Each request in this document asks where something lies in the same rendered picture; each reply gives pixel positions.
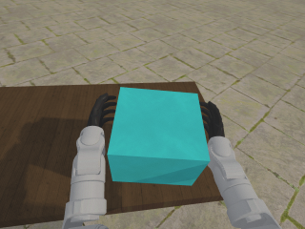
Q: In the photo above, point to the carton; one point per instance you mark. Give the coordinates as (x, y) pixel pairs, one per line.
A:
(157, 137)

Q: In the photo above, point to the table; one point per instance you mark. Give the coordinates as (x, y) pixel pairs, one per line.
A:
(39, 127)

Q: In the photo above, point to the robot right hand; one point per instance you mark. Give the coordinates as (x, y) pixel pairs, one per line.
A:
(214, 126)

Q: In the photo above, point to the robot left hand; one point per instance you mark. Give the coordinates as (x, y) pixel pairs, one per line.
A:
(97, 111)

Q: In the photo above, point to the robot right forearm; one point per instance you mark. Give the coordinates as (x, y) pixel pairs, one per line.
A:
(244, 209)

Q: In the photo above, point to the robot left forearm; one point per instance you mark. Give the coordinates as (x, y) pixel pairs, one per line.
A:
(88, 177)

